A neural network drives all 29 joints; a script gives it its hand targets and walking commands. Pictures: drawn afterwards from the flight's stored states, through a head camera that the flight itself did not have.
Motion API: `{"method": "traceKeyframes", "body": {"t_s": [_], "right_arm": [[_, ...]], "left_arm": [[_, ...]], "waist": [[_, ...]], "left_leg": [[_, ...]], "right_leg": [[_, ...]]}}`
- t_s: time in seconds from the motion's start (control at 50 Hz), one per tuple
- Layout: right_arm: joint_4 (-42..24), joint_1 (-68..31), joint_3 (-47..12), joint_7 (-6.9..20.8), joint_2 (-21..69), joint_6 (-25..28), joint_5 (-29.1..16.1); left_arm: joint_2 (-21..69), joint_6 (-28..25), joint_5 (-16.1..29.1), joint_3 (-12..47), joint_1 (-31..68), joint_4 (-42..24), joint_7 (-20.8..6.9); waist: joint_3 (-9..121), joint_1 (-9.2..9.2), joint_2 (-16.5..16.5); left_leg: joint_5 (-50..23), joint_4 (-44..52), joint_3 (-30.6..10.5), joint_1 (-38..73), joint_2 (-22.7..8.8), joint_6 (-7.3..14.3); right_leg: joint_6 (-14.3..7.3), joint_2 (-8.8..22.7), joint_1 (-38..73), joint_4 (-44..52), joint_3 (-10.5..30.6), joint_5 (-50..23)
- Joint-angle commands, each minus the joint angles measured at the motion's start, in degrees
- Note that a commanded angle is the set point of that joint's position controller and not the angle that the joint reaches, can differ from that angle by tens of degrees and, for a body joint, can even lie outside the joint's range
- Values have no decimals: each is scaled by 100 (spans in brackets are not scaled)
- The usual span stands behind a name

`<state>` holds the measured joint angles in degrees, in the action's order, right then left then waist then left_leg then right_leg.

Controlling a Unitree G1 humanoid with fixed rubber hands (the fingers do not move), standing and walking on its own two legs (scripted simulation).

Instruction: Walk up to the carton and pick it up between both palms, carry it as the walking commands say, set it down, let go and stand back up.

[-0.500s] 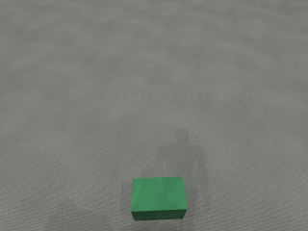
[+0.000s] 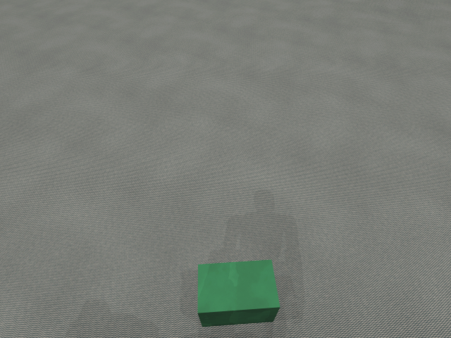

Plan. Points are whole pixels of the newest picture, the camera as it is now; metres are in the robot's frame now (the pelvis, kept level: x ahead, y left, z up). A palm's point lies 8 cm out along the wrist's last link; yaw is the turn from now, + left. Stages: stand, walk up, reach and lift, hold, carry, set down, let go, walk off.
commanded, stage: walk up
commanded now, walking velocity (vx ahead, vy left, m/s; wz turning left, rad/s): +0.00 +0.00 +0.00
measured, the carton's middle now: (236, 293) +0.40 +0.00 -0.67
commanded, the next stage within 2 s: stand in 1.04 s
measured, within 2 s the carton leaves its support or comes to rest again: neither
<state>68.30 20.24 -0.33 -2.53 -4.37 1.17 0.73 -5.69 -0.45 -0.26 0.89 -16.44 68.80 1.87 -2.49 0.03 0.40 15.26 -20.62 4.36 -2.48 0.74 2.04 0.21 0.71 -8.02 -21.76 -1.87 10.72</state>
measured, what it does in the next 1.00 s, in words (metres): stands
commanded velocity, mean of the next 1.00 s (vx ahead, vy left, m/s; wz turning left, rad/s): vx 0.00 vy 0.00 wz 0.00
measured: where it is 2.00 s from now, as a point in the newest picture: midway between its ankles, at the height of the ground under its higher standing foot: outside the picture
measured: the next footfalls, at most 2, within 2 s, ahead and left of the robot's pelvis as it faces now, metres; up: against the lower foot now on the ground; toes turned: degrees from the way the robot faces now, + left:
none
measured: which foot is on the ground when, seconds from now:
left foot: down 0.00-1.00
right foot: down 0.00-1.00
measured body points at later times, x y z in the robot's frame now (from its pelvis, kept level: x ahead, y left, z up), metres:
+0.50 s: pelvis +0.02 +0.02 +0.00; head +0.03 +0.02 +0.45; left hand -0.02 +0.21 -0.17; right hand -0.03 -0.17 -0.17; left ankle -0.04 +0.09 -0.74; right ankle +0.01 -0.12 -0.74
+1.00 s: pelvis +0.04 +0.02 -0.01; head +0.05 +0.02 +0.44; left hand +0.00 +0.21 -0.17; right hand -0.02 -0.17 -0.17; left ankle -0.04 +0.09 -0.74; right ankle +0.01 -0.12 -0.74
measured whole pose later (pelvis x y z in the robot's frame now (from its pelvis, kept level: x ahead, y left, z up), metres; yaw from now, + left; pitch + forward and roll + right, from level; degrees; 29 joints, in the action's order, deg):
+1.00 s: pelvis +0.04 +0.02 -0.01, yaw +0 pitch -2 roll +0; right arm 68.9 20.3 -0.3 -3.1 -4.2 1.8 0.3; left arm -4.5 0.0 -0.2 0.5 -16.9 69.5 3.1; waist -3.2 0.6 -0.2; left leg 19.2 -21.8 4.9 -0.5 2.4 3.6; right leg 2.1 2.3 -7.5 -25.7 -1.1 15.9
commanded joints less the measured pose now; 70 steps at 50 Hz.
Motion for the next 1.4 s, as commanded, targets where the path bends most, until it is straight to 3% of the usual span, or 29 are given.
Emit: {"method": "traceKeyframes", "body": {"t_s": [0.0, 0.7, 1.3, 1.32, 1.34, 1.36, 1.38], "right_arm": [[-3, 701, 82, -26, -484, 47, -6], [96, 809, 90, -72, -469, 81, -39], [124, 846, 37, -91, -434, 69, -78], [-4251, -4315, -182, -128, -1346, -51, -610], [-3920, -4453, -308, -351, -1383, -587, -693], [-3952, -4408, -465, -455, -1250, -1067, -933], [-3958, -4207, -488, -532, -1076, -1454, -1045]], "left_arm": [[-456, -34, 11, -53, -531, -17, 36], [-286, 11, 9, -77, -676, 84, 134], [-260, 30, -3, -89, -789, 85, 175], [-1022, 55, 457, 179, 4342, -3565, 200], [-1003, 502, 755, 331, 4112, -2993, 377], [-1176, 916, 872, 488, 3848, -2969, 391], [-1115, 1259, 1084, 432, 3744, -2895, 434]], "waist": [[-655, 1, -134], [-549, 41, -110], [-567, 64, -89], [1018, -624, -832], [1163, -114, -339], [1395, -49, -249], [1385, -12, -284]], "left_leg": [[-841, 627, -716, -575, -782, 59], [-2526, 314, -572, -219, -828, 98], [-2861, 208, -506, -95, -819, 91], [-1263, -347, -874, -2852, -350, 367], [-43, -816, -732, -3095, -556, 294], [181, -602, -658, -3036, -650, 298], [-49, -667, -557, -3160, -815, 218]], "right_leg": [[-103, 553, -313, 337, 443, -613], [-31, 566, -244, -99, 231, -1144], [-69, 575, -173, -223, 208, -1474], [-156, 377, -1328, -1126, 415, 351], [-168, 477, -1654, -1415, 104, 565], [-330, 452, -1558, -1328, 18, 400], [-462, 371, -1548, -1239, 83, 153]]}}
